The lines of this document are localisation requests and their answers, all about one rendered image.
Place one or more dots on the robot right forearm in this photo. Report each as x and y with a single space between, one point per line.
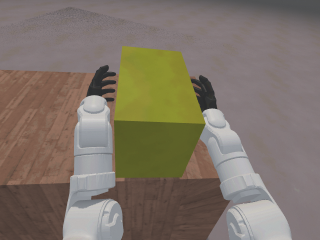
239 182

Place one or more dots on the left robot upper arm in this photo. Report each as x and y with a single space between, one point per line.
95 219

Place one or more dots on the pedestal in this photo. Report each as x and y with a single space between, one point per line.
38 116

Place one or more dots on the right robot hand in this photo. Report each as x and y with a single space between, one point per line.
207 98

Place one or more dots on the right robot upper arm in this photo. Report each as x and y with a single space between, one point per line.
257 220

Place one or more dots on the robot left forearm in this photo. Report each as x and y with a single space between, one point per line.
93 148

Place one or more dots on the carton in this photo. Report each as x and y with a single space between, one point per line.
158 120

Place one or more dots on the left robot hand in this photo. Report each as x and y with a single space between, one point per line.
95 87

